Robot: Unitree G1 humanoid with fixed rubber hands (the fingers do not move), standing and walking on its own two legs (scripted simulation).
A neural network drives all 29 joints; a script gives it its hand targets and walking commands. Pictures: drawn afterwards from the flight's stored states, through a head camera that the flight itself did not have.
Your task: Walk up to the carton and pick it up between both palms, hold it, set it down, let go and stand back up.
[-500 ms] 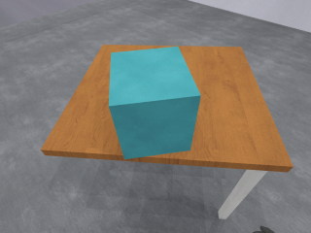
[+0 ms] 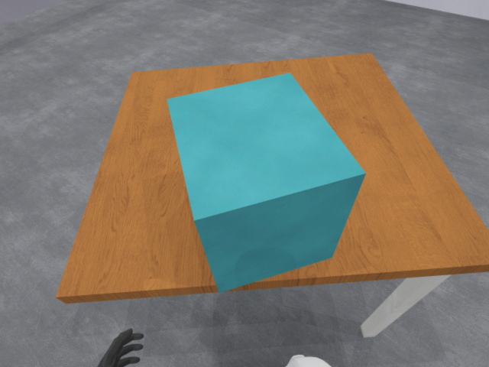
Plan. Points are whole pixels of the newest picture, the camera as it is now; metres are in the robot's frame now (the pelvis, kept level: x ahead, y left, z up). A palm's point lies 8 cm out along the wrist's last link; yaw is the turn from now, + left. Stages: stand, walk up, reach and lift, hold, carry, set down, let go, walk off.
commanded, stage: walk up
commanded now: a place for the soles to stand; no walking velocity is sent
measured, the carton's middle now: (254, 183) +0.41 -0.03 +0.07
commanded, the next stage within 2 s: none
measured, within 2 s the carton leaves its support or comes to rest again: neither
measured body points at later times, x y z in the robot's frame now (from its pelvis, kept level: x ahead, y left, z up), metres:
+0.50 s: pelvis +0.03 +0.04 +0.00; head +0.09 +0.06 +0.45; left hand +0.16 +0.31 -0.12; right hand +0.17 -0.24 -0.07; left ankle +0.04 +0.16 -0.71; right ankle +0.02 -0.09 -0.71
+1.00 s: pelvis +0.01 +0.02 +0.01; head +0.02 +0.01 +0.46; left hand +0.15 +0.27 -0.09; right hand +0.10 -0.27 -0.08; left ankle +0.04 +0.16 -0.71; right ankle +0.02 -0.09 -0.71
